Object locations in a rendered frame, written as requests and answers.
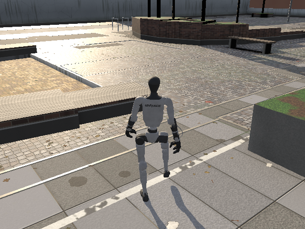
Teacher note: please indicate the left robot hand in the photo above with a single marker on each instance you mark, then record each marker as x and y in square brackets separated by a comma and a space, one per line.
[127, 133]

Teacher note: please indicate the robot torso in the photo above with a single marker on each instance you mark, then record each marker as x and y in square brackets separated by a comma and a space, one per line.
[152, 111]

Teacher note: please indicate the robot left upper arm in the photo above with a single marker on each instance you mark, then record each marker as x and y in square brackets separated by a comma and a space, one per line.
[135, 108]

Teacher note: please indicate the right robot forearm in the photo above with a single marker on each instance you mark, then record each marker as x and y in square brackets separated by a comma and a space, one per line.
[175, 131]

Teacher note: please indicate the robot right upper arm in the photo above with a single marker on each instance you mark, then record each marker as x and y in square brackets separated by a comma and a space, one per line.
[170, 111]

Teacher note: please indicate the right robot hand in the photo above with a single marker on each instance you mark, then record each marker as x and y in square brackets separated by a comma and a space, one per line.
[177, 147]

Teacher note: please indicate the left robot forearm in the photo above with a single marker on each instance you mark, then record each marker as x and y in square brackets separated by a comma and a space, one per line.
[130, 124]

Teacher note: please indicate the robot left thigh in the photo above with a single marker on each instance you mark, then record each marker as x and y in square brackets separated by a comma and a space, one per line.
[140, 147]

